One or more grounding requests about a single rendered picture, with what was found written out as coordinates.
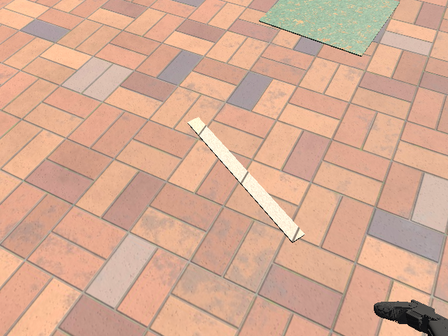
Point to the robot right hand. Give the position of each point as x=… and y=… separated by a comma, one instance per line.
x=415, y=314

